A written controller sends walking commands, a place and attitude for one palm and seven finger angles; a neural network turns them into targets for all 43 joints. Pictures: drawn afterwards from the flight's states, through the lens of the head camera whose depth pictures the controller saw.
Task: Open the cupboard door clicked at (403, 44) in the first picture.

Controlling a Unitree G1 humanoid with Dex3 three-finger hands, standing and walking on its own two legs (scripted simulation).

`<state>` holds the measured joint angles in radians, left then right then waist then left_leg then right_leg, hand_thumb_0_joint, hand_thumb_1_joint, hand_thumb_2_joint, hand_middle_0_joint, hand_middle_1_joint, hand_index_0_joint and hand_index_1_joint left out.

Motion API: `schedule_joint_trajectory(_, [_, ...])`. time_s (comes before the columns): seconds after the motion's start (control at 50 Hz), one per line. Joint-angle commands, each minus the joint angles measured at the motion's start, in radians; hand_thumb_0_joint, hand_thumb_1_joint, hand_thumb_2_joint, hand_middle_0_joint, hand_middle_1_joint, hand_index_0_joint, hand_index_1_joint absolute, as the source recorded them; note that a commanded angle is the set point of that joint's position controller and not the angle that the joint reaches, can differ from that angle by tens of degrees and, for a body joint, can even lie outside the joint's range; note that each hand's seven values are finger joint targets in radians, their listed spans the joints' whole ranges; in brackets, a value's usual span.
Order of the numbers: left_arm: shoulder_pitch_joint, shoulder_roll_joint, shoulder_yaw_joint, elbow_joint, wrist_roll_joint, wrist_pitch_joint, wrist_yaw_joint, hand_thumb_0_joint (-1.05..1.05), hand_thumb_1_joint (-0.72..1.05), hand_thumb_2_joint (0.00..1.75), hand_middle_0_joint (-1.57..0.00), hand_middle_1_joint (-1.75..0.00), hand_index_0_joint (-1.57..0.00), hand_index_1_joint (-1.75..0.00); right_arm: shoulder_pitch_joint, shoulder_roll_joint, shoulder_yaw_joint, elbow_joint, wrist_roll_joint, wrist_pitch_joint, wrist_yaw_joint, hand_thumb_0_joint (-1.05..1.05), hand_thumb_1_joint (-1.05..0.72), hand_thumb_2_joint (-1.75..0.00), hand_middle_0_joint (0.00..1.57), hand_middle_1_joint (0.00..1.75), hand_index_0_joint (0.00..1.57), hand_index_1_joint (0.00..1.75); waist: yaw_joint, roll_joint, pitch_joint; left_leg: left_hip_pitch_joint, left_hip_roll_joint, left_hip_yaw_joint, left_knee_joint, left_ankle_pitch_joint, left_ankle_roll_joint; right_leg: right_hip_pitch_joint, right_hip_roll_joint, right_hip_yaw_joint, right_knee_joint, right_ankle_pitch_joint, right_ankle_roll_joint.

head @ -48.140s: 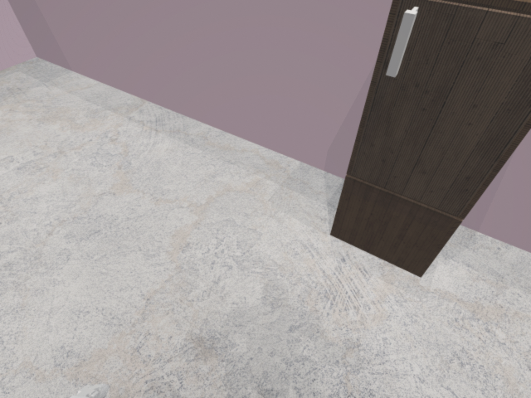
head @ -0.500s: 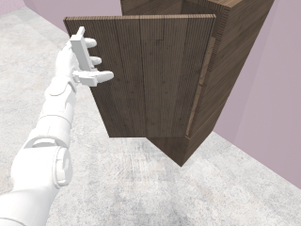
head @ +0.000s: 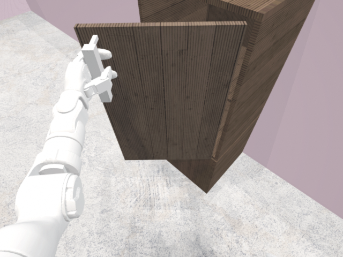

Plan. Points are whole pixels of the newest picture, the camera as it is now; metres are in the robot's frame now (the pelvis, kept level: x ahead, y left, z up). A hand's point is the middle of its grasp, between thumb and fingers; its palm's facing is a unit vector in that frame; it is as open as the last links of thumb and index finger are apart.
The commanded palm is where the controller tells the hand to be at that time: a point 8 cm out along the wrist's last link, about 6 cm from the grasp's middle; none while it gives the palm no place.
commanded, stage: pull the door open along its arc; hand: left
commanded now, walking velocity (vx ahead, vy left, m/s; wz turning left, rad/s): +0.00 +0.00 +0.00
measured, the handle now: (101, 70) +0.52 +0.17 +0.16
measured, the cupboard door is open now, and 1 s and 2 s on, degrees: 44 86 78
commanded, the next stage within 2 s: open thumb and fingers to let go in 0.98 s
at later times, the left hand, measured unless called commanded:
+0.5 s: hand (108, 106) +0.38 +0.13 +0.17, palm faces -0.01 -1.00 +0.06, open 6.2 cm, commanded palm +0.32 +0.18 +0.17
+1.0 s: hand (157, 164) +0.25 +0.03 +0.17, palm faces +0.21 -0.98 +0.00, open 6.6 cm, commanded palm +0.19 +0.06 +0.17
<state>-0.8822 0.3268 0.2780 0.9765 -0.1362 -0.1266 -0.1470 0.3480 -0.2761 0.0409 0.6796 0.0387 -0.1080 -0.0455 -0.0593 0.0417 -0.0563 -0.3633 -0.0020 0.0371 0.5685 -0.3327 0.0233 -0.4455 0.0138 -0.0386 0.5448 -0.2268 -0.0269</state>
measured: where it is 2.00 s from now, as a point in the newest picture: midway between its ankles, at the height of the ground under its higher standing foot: outside the picture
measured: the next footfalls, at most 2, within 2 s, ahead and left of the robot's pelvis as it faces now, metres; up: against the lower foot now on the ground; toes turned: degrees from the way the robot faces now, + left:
none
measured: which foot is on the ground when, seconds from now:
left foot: down 0.00-1.00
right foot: down 0.00-1.00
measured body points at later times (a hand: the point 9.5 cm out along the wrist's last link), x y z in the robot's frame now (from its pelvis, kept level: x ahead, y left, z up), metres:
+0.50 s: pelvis +0.01 +0.00 +0.01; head +0.00 -0.03 +0.46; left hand +0.38 +0.18 +0.17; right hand +0.14 -0.24 -0.10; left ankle -0.03 +0.10 -0.73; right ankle +0.03 -0.10 -0.73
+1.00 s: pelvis +0.01 -0.03 +0.00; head -0.03 -0.08 +0.45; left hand +0.23 +0.08 +0.18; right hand +0.24 -0.19 -0.07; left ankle -0.03 +0.10 -0.73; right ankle +0.03 -0.10 -0.73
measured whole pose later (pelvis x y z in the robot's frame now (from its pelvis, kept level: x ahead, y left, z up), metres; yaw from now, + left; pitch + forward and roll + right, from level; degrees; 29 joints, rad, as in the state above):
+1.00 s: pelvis +0.01 -0.03 +0.00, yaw +1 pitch -3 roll +0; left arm 0.20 -0.03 -0.33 -0.54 -0.05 0.42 0.45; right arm 0.05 -0.16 0.06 0.57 -0.02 0.12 0.07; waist 0.03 0.11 -0.06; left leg -0.13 0.03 0.01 0.52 -0.34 -0.02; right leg -0.21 0.05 -0.07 0.50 -0.25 -0.07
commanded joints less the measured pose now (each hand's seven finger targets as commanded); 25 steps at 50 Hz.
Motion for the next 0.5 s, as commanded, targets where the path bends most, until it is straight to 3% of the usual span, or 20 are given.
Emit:
schedule_joint_trajectory(0.0, [-0.475, 0.218, 0.029, -0.246, -0.013, -0.059, -0.017, 0.0, 0.9, 0.9, -0.4, -1.35, -0.4, -1.35, 0.038, -0.128, -0.051, -0.109, 0.005, -0.031, -0.009, 0.0, -0.9, -0.9, 0.2, 0.3, 0.2, 0.3, -0.001, -0.023, -0.369, 0.077, -0.002, -0.025, -0.053, 0.329, 0.011, 0.257, -0.005, 0.027, -0.016, 0.352, -0.007])
schedule_joint_trajectory(0.02, [-0.499, 0.219, 0.025, -0.225, -0.014, -0.056, -0.016, 0.0, 0.9, 0.9, -0.4, -1.35, -0.4, -1.35, 0.04, -0.13, -0.049, -0.104, 0.006, -0.028, -0.011, 0.0, -0.9, -0.9, 0.2, 0.3, 0.2, 0.3, -0.016, -0.044, -0.352, 0.068, -0.002, -0.025, -0.054, 0.304, 0.013, 0.246, -0.005, 0.027, -0.023, 0.335, -0.005])
schedule_joint_trajectory(0.04, [-0.485, 0.227, 0.032, -0.233, -0.015, -0.059, -0.014, 0.0, 0.9, 0.9, -0.4, -1.35, -0.4, -1.35, 0.042, -0.132, -0.052, -0.103, 0.004, -0.026, -0.011, 0.0, -0.9, -0.9, 0.2, 0.3, 0.2, 0.3, -0.007, -0.056, -0.355, 0.068, -0.001, -0.027, -0.055, 0.312, 0.014, 0.258, -0.005, 0.025, -0.023, 0.338, -0.006])
schedule_joint_trajectory(0.12, [-0.386, 0.198, 0.027, -0.306, -0.023, -0.051, -0.022, 0.0, 0.9, 0.9, -0.4, -1.35, -0.4, -1.35, 0.015, -0.123, -0.051, -0.129, 0.007, -0.028, -0.006, 0.0, -0.9, -0.9, 0.2, 0.3, 0.2, 0.3, 0.02, -0.006, -0.386, 0.096, -0.001, -0.019, -0.055, 0.363, 0.009, 0.279, -0.005, 0.025, -0.014, 0.377, -0.011])
schedule_joint_trajectory(0.18, [-0.296, 0.205, 0.051, -0.381, -0.037, -0.043, -0.025, 0.0, 0.9, 0.9, -0.4, -1.35, -0.4, -1.35, 0.003, -0.126, -0.057, -0.147, 0.007, -0.025, -0.001, 0.0, -0.9, -0.9, 0.2, 0.3, 0.2, 0.3, 0.044, -0.059, -0.423, 0.106, 0.005, -0.017, -0.058, 0.423, 0.009, 0.33, -0.004, 0.023, -0.006, 0.429, -0.009])
schedule_joint_trajectory(0.24, [-0.164, 0.172, 0.047, -0.443, -0.057, -0.016, -0.033, 0.0, 0.9, 0.9, -0.4, -1.35, -0.4, -1.35, -0.032, -0.123, -0.058, -0.169, 0.011, -0.022, 0.002, 0.0, -0.9, -0.9, 0.2, 0.3, 0.2, 0.3, 0.066, -0.088, -0.384, 0.094, 0.005, -0.004, -0.073, 0.405, 0.012, 0.359, -0.008, 0.024, -0.019, 0.435, -0.008])
schedule_joint_trajectory(0.3, [-0.056, 0.152, 0.046, -0.578, -0.065, 0.017, -0.033, 0.0, 0.9, 0.9, -0.4, -1.35, -0.4, -1.35, -0.08, -0.113, -0.056, -0.194, 0.019, -0.019, 0.004, 0.0, -0.9, -0.9, 0.2, 0.3, 0.2, 0.3, 0.088, -0.071, -0.351, 0.107, 0.008, 0.002, -0.091, 0.406, 0.011, 0.37, -0.01, 0.024, -0.027, 0.431, -0.01])
schedule_joint_trajectory(0.36, [0.121, 0.109, 0.034, -0.742, -0.08, 0.058, -0.027, 0.0, 0.9, 0.9, -0.4, -1.35, -0.4, -1.35, -0.135, -0.099, -0.053, -0.224, 0.022, -0.017, 0.009, 0.0, -0.9, -0.9, 0.2, 0.3, 0.2, 0.3, 0.118, -0.054, -0.345, 0.133, 0.008, 0.014, -0.106, 0.425, 0.007, 0.408, -0.018, 0.023, -0.035, 0.453, -0.01])
schedule_joint_trajectory(0.42, [0.301, 0.051, 0.011, -0.914, -0.089, 0.111, -0.01, 0.0, 0.9, 0.9, -0.4, -1.35, -0.4, -1.35, -0.188, -0.083, -0.049, -0.252, 0.025, -0.016, 0.015, 0.0, -0.9, -0.9, 0.2, 0.3, 0.2, 0.3, 0.138, -0.077, -0.313, 0.146, 0.01, 0.018, -0.122, 0.426, 0.002, 0.426, -0.018, 0.015, -0.043, 0.449, -0.01])
schedule_joint_trajectory(0.44, [0.328, 0.021, 0.117, -1.013, -0.137, 0.136, 0.128, 0.0, 0.9, 0.9, -0.4, -1.35, -0.4, -1.35, -0.252, -0.048, -0.047, -0.263, 0.028, -0.017, 0.021, 0.0, -0.9, -0.9, 0.2, 0.3, 0.2, 0.3, 0.209, -0.079, -0.283, 0.118, 0.002, 0.01, -0.121, 0.396, -0.007, 0.409, -0.015, 0.003, -0.067, 0.367, -0.003])
schedule_joint_trajectory(0.46, [0.37, -0.097, -0.011, -1.061, -0.113, 0.168, 0.193, 0.0, 0.9, 0.9, -0.4, -1.35, -0.4, -1.35, -0.272, -0.043, -0.039, -0.25, 0.019, -0.015, 0.031, 0.0, -0.9, -0.9, 0.2, 0.3, 0.2, 0.3, 0.172, -0.085, -0.23, 0.133, 0.008, 0.01, -0.135, 0.361, -0.011, 0.381, -0.016, 0.0, -0.079, 0.321, 0.001])
schedule_joint_trajectory(0.48, [0.408, -0.137, -0.043, -1.129, -0.104, 0.191, 0.233, 0.0, 0.9, 0.9, -0.4, -1.35, -0.4, -1.35, -0.28, -0.04, -0.041, -0.249, 0.017, -0.013, 0.037, 0.0, -0.9, -0.9, 0.2, 0.3, 0.2, 0.3, 0.165, -0.082, -0.204, 0.138, 0.01, 0.003, -0.139, 0.335, -0.016, 0.361, -0.016, -0.005, -0.087, 0.28, 0.001])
